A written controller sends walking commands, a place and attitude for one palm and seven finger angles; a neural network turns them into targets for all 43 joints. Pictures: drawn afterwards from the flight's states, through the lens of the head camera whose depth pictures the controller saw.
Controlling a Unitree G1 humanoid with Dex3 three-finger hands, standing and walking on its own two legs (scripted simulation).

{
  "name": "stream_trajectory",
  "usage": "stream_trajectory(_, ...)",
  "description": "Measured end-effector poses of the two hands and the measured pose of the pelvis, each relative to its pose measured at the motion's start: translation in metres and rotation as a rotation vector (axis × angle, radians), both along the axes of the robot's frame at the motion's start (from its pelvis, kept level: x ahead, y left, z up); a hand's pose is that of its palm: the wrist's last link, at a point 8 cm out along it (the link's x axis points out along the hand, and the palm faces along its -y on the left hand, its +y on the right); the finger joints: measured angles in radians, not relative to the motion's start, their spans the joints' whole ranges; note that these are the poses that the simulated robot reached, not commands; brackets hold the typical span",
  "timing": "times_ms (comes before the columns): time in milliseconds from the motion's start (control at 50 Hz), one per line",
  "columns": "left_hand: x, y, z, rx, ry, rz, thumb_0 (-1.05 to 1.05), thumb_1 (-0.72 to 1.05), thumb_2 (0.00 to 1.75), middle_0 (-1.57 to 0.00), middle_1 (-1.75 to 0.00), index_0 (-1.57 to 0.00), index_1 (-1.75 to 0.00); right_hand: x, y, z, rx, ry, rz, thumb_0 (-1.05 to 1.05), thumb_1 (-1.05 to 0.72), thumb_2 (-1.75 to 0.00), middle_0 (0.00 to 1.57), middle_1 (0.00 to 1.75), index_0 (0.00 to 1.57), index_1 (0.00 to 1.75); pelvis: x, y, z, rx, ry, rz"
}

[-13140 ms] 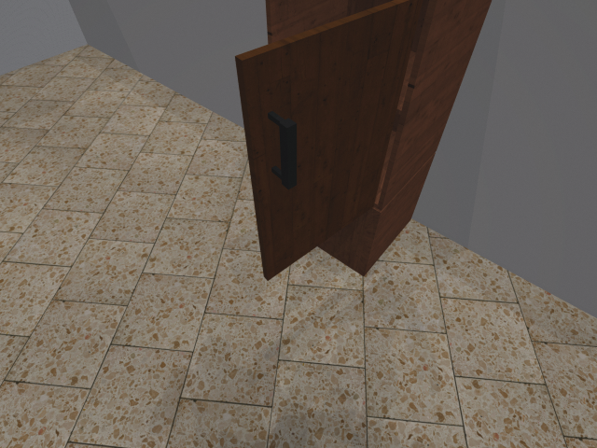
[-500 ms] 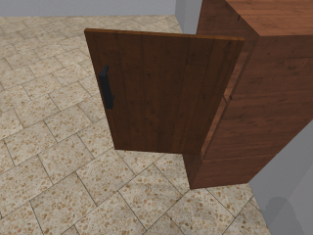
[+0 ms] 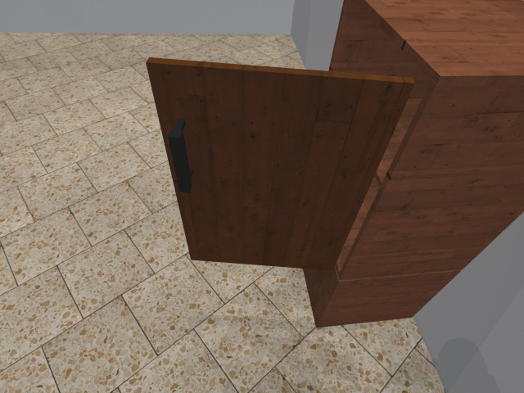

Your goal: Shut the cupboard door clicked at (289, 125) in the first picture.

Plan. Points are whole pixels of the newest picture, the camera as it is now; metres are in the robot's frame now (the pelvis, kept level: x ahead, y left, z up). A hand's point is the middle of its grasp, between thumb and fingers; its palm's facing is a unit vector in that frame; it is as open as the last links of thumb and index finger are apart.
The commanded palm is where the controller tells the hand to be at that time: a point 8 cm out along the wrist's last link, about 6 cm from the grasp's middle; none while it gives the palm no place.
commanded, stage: shuffle to correct the standing spot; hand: left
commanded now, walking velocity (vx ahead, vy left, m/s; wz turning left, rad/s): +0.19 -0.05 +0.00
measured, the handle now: (183, 156) +0.50 +0.18 +0.07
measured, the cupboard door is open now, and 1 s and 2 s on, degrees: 80 80 80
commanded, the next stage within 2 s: come to a stop and stand still in 0.02 s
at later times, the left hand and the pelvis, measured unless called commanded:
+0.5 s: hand out of the picture +0.02 +0.15 -0.19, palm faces +0.01 -0.99 -0.16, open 7.3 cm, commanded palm none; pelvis +0.03 -0.01 -0.01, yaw -1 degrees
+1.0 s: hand out of the picture +0.00 +0.18 -0.17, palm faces -0.04 -0.97 -0.25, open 7.4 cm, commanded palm none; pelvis -0.01 -0.01 -0.01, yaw -2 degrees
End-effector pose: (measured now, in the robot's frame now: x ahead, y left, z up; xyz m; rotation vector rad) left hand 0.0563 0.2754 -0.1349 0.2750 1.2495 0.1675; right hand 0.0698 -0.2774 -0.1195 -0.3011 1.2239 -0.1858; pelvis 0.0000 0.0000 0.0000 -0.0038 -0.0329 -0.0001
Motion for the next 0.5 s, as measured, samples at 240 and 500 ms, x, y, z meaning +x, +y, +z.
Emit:
stream_trajectory(240, -0.037, -0.058, -0.024, -0.112, 0.170, 0.052, 0.01, 0.91, 0.90, -0.19, -0.30, -0.20, -0.30, -0.040, 0.035, -0.032, 0.111, 0.170, -0.086, 0.00, -0.90, -0.90, 0.20, 0.30, 0.20, 0.30, 0.037, -0.010, -0.010, -0.006, 0.004, -0.014)
stream_trajectory(500, -0.038, -0.074, -0.028, -0.138, 0.175, 0.080, 0.01, 0.92, 0.90, -0.20, -0.30, -0.20, -0.30, -0.042, 0.047, -0.028, 0.100, 0.175, -0.138, 0.00, -0.91, -0.90, 0.20, 0.30, 0.21, 0.30, 0.031, -0.008, -0.008, -0.007, 0.026, -0.018)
